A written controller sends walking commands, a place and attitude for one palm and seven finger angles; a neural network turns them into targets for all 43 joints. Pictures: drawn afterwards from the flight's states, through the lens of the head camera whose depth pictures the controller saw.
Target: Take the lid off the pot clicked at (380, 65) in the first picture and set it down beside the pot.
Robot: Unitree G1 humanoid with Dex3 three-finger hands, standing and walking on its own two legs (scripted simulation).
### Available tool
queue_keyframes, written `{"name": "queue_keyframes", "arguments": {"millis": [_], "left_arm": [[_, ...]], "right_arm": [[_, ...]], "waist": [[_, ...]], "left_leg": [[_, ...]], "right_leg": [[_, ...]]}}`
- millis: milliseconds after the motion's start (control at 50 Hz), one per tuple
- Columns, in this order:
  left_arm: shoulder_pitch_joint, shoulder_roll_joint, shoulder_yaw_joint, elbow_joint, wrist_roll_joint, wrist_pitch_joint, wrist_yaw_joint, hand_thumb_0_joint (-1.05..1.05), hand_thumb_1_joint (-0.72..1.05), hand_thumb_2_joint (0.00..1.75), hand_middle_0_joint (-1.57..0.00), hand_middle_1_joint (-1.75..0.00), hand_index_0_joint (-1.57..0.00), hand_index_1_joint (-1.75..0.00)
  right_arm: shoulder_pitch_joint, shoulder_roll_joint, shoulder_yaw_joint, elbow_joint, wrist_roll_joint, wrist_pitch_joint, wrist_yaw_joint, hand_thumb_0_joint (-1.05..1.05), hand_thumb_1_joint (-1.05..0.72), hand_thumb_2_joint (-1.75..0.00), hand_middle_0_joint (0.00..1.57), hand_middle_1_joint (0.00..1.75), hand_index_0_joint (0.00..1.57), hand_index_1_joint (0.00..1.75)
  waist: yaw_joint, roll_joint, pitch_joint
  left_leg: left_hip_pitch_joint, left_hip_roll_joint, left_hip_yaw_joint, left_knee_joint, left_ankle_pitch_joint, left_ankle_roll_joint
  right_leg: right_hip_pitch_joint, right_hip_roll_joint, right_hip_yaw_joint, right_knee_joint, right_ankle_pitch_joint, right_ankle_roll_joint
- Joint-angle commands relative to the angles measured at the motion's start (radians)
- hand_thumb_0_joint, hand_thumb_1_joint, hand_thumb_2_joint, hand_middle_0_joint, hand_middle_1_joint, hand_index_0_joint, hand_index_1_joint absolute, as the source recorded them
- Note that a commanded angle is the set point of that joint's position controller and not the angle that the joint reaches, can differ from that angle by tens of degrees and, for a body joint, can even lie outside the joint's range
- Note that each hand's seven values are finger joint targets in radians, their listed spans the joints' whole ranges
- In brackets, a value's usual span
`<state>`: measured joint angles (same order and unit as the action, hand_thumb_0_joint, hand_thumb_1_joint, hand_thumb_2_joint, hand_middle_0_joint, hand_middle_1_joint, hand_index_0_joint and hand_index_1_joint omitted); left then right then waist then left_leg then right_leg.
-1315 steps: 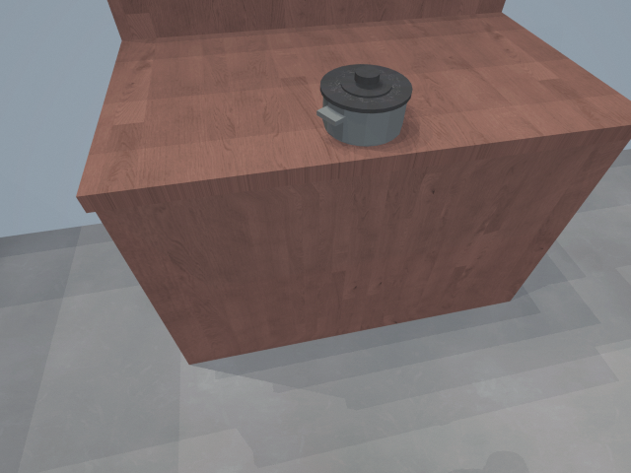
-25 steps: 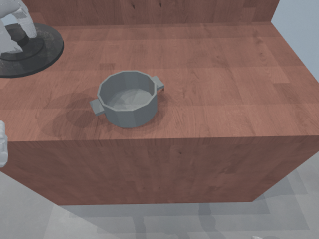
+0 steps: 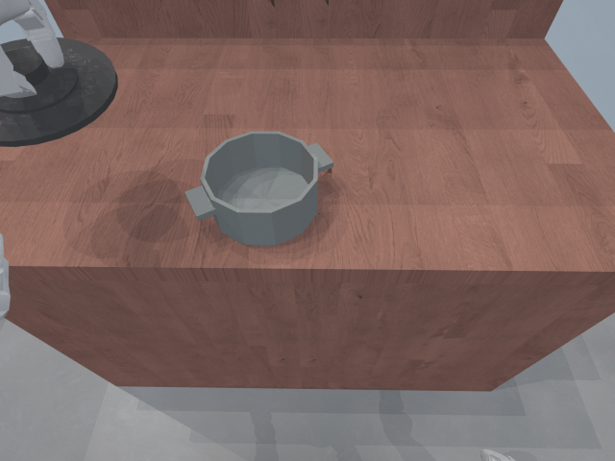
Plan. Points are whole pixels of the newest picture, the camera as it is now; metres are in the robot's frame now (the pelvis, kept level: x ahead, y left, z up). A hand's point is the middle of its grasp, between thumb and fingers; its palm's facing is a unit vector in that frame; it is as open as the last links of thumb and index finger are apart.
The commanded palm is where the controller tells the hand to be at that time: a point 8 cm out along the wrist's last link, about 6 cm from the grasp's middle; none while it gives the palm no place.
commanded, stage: lower the lid onto the table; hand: left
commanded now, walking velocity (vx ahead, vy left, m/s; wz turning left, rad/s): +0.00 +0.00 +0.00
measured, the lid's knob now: (21, 68) +0.49 +0.31 +0.25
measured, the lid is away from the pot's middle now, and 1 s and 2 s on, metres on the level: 0.25 0.23 0.23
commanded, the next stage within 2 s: none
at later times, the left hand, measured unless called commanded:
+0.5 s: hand (24, 98) +0.45 +0.29 +0.24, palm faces -0.23 -0.08 -0.97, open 7.6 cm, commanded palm +0.44 +0.29 +0.30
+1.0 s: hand (48, 131) +0.44 +0.29 +0.20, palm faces -0.33 -0.11 -0.94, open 7.6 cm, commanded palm +0.45 +0.29 +0.27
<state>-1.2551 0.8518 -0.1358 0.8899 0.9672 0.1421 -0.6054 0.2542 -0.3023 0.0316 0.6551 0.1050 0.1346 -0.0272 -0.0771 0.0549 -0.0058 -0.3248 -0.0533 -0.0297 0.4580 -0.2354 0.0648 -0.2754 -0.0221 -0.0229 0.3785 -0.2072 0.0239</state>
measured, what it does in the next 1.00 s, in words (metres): stands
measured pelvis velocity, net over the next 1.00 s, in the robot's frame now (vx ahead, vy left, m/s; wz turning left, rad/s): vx -0.01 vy -0.01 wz -0.01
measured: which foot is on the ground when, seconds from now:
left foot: down 0.00-1.00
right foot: down 0.00-1.00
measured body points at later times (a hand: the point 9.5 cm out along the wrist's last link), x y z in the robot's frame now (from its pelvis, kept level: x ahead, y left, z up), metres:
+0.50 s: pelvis +0.00 +0.00 +0.00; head +0.04 -0.02 +0.45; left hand +0.46 +0.29 +0.29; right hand +0.07 -0.28 -0.12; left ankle -0.01 +0.08 -0.74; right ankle -0.02 -0.14 -0.74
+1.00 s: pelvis -0.01 -0.01 +0.00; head +0.03 -0.02 +0.45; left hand +0.46 +0.29 +0.26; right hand +0.06 -0.28 -0.12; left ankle -0.01 +0.08 -0.74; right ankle -0.02 -0.14 -0.74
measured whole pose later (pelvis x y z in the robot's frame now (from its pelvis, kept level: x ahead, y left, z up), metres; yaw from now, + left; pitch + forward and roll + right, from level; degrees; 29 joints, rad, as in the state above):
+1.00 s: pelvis -0.01 -0.01 +0.00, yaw -1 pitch +5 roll -2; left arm -1.11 0.82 -0.09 0.98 0.94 0.07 -0.56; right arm 0.28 -0.31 0.03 0.65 0.10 0.13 -0.04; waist -0.10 0.05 0.00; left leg -0.32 -0.03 -0.02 0.48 -0.24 0.05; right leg -0.28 0.00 -0.02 0.40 -0.21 0.02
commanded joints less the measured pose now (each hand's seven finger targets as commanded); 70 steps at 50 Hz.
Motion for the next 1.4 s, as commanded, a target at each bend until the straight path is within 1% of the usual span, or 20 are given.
{"name": "queue_keyframes", "arguments": {"millis": [0, 80, 100, 180, 220, 380, 420, 480, 600, 680, 720, 760, 800, 880, 960, 1000, 1220, 1280, 1320, 1380], "left_arm": [[-0.583, 0.294, 0.108, -0.293, 0.028, 0.031, 0.061, 0.00, 0.62, 1.03, -0.83, -1.00, -0.87, -0.99], [-0.454, 0.262, 0.094, -0.154, 0.018, 0.037, 0.063, 0.00, 0.62, 1.03, -0.83, -1.00, -0.87, -0.99], [-0.495, 0.319, 0.132, -0.187, 0.036, 0.033, 0.066, 0.00, 0.62, 1.03, -0.83, -1.00, -0.87, -0.99], [-0.495, 0.245, 0.077, -0.210, 0.012, 0.035, 0.067, 0.00, 0.62, 1.03, -0.83, -1.00, -0.87, -0.99], [-0.511, 0.346, 0.164, -0.257, 0.034, 0.026, 0.076, 0.00, 0.62, 1.03, -0.83, -1.00, -0.87, -0.99], [-0.385, 0.261, 0.117, -0.249, -0.011, 0.020, 0.071, 0.00, 0.62, 1.03, -0.83, -1.00, -0.87, -0.99], [-0.418, 0.336, 0.183, -0.316, 0.005, 0.014, 0.078, 0.00, 0.62, 1.03, -0.83, -1.00, -0.87, -0.99], [-0.351, 0.275, 0.125, -0.225, -0.015, 0.013, 0.076, 0.00, 0.62, 1.03, -0.83, -1.00, -0.87, -0.99], [-0.425, 0.324, 0.162, -0.288, -0.002, -0.011, 0.091, 0.00, 0.62, 1.03, -0.83, -1.00, -0.87, -0.99], [-0.387, 0.236, 0.092, -0.177, -0.029, -0.021, 0.086, 0.00, 0.62, 1.03, -0.83, -1.00, -0.87, -0.99], [-0.452, 0.315, 0.152, -0.245, -0.007, -0.037, 0.094, 0.00, 0.62, 1.03, -0.83, -1.00, -0.87, -0.99], [-0.440, 0.221, 0.082, -0.190, -0.020, -0.036, 0.089, 0.00, 0.62, 1.03, -0.83, -1.00, -0.87, -0.99], [-0.408, 0.300, 0.144, -0.171, -0.010, -0.045, 0.098, 0.00, 0.62, 1.03, -0.83, -1.00, -0.87, -0.99], [-0.397, 0.249, 0.101, -0.146, -0.027, -0.063, 0.100, 0.00, 0.62, 1.03, -0.83, -1.00, -0.87, -0.99], [-0.395, 0.296, 0.137, -0.103, -0.017, -0.080, 0.102, 0.00, 0.62, 1.03, -0.83, -1.00, -0.87, -0.99], [-0.431, 0.296, 0.132, -0.181, -0.017, -0.088, 0.109, 0.00, 0.62, 1.03, -0.83, -1.00, -0.87, -0.99], [-0.338, 0.322, 0.174, -0.103, -0.021, -0.109, 0.121, 0.00, 0.62, 1.03, -0.83, -1.00, -0.87, -0.99], [-0.373, 0.258, 0.113, -0.135, -0.036, -0.111, 0.121, 0.00, 0.62, 1.03, -0.83, -1.00, -0.87, -0.99], [-0.396, 0.335, 0.182, -0.202, -0.018, -0.124, 0.133, 0.00, 0.62, 1.03, -0.83, -1.00, -0.87, -0.99], [-0.287, 0.284, 0.157, -0.109, -0.036, -0.122, 0.131, 0.00, 0.62, 1.03, -0.83, -1.00, -0.87, -0.99]], "right_arm": [[0.022, -0.150, -0.057, -0.117, -0.007, -0.037, 0.008, 0.00, -0.90, -0.90, 0.20, 0.30, 0.20, 0.30], [0.043, -0.158, -0.055, -0.119, -0.002, -0.039, 0.005, 0.00, -0.90, -0.90, 0.20, 0.30, 0.20, 0.30], [0.031, -0.151, -0.051, -0.123, -0.004, -0.035, 0.005, 0.00, -0.90, -0.90, 0.20, 0.30, 0.20, 0.30], [0.034, -0.155, -0.059, -0.132, -0.003, -0.035, 0.001, 0.00, -0.90, -0.90, 0.20, 0.30, 0.20, 0.30], [0.023, -0.151, -0.057, -0.140, -0.007, -0.040, -0.002, 0.00, -0.90, -0.90, 0.20, 0.30, 0.20, 0.30], [0.022, -0.159, -0.065, -0.139, 0.000, -0.033, 0.003, 0.00, -0.90, -0.90, 0.20, 0.30, 0.20, 0.30], [0.005, -0.152, -0.063, -0.149, -0.005, -0.035, 0.001, 0.00, -0.90, -0.90, 0.20, 0.30, 0.20, 0.30], [0.023, -0.161, -0.062, -0.131, 0.002, -0.026, -0.002, 0.00, -0.90, -0.90, 0.20, 0.30, 0.20, 0.30], [0.019, -0.151, -0.058, -0.126, -0.004, -0.033, -0.010, 0.00, -0.90, -0.90, 0.20, 0.30, 0.20, 0.30], [0.024, -0.160, -0.062, -0.111, 0.000, -0.031, -0.015, 0.00, -0.90, -0.90, 0.20, 0.30, 0.20, 0.30], [0.010, -0.154, -0.060, -0.120, -0.005, -0.035, -0.017, 0.00, -0.90, -0.90, 0.20, 0.30, 0.20, 0.30], [0.017, -0.146, -0.058, -0.106, -0.002, -0.037, -0.021, 0.00, -0.90, -0.90, 0.20, 0.30, 0.20, 0.30], [0.032, -0.154, -0.059, -0.103, -0.006, -0.038, -0.019, 0.00, -0.90, -0.90, 0.20, 0.30, 0.20, 0.30], [0.034, -0.161, -0.063, -0.102, -0.006, -0.037, -0.021, 0.00, -0.90, -0.90, 0.20, 0.30, 0.20, 0.30], [0.036, -0.159, -0.060, -0.099, -0.004, -0.030, -0.023, 0.00, -0.90, -0.90, 0.20, 0.30, 0.20, 0.30], [0.041, -0.159, -0.066, -0.102, -0.007, -0.032, -0.020, 0.00, -0.90, -0.90, 0.20, 0.30, 0.20, 0.30], [0.064, -0.170, -0.071, -0.092, -0.010, -0.024, -0.016, 0.00, -0.90, -0.90, 0.20, 0.30, 0.20, 0.30], [0.063, -0.173, -0.077, -0.092, -0.009, -0.026, -0.019, 0.00, -0.90, -0.90, 0.20, 0.30, 0.20, 0.30], [0.060, -0.168, -0.075, -0.101, -0.015, -0.030, -0.017, 0.00, -0.90, -0.90, 0.20, 0.30, 0.20, 0.30], [0.080, -0.173, -0.079, -0.092, -0.014, -0.029, -0.015, 0.00, -0.90, -0.90, 0.20, 0.30, 0.20, 0.30]], "waist": [[-0.008, 0.083, -0.479], [-0.017, 0.053, -0.416], [-0.008, 0.021, -0.428], [-0.024, 0.083, -0.431], [-0.008, 0.077, -0.474], [-0.014, 0.070, -0.407], [-0.003, 0.078, -0.451], [-0.019, 0.069, -0.370], [-0.014, 0.082, -0.426], [-0.027, 0.065, -0.358], [-0.017, 0.076, -0.419], [-0.032, 0.064, -0.377], [-0.021, 0.044, -0.383], [-0.029, 0.084, -0.375], [-0.025, 0.025, -0.362], [-0.023, 0.085, -0.410], [-0.026, 0.048, -0.392], [-0.036, 0.098, -0.407], [-0.027, 0.127, -0.481], [-0.035, 0.093, -0.420]], "left_leg": [[0.320, 0.016, -0.040, -0.004, 0.517, 0.001], [0.282, 0.016, -0.032, 0.009, 0.527, 0.005], [0.264, 0.018, -0.028, -0.005, 0.474, 0.004], [0.306, 0.018, -0.033, 0.006, 0.510, 0.005], [0.308, 0.013, -0.028, 0.007, 0.495, 0.014], [0.287, 0.017, -0.028, 0.002, 0.481, 0.009], [0.298, 0.012, -0.027, 0.009, 0.478, 0.016], [0.264, 0.015, -0.023, -0.005, 0.403, 0.011], [0.278, 0.010, -0.028, -0.006, 0.386, 0.011], [0.242, 0.008, -0.016, -0.015, 0.304, 0.015], [0.253, 0.006, -0.018, -0.012, 0.307, 0.019], [0.254, 0.007, -0.018, -0.014, 0.306, 0.018], [0.230, 0.007, -0.015, -0.012, 0.295, 0.016], [0.235, 0.006, -0.012, -0.011, 0.310, 0.018], [0.184, 0.005, 0.001, -0.018, 0.253, 0.022], [0.237, 0.011, -0.012, -0.013, 0.315, 0.018], [0.219, 0.011, -0.012, 0.010, 0.361, 0.019], [0.267, 0.016, -0.020, 0.014, 0.393, 0.016], [0.302, 0.014, -0.034, 0.028, 0.462, 0.016], [0.286, 0.019, -0.035, 0.038, 0.483, 0.008]], "right_leg": [[0.081, 0.072, -0.033, 0.013, 0.313, -0.069], [0.058, 0.069, -0.038, 0.011, 0.317, -0.068], [0.083, 0.074, -0.036, 0.017, 0.304, -0.064], [0.046, 0.067, -0.036, 0.007, 0.295, -0.068], [0.084, 0.072, -0.026, 0.017, 0.305, -0.068], [0.059, 0.066, -0.034, 0.005, 0.292, -0.067], [0.087, 0.072, -0.026, 0.016, 0.298, -0.069], [0.049, 0.070, -0.035, -0.003, 0.254, -0.068], [0.080, 0.076, -0.030, 0.008, 0.259, -0.069], [0.053, 0.069, -0.036, -0.006, 0.229, -0.069], [0.094, 0.072, -0.025, 0.007, 0.246, -0.069], [0.058, 0.073, -0.033, 0.000, 0.238, -0.066], [0.082, 0.074, -0.025, 0.003, 0.245, -0.066], [0.071, 0.068, -0.027, 0.000, 0.258, -0.070], [0.100, 0.069, -0.022, 0.005, 0.257, -0.063], [0.090, 0.070, -0.020, 0.008, 0.267, -0.066], [0.073, 0.078, -0.023, 0.018, 0.285, -0.063], [0.031, 0.074, -0.026, 0.015, 0.273, -0.066], [0.058, 0.080, -0.018, 0.029, 0.300, -0.067], [0.013, 0.081, -0.030, 0.025, 0.291, -0.066]]}}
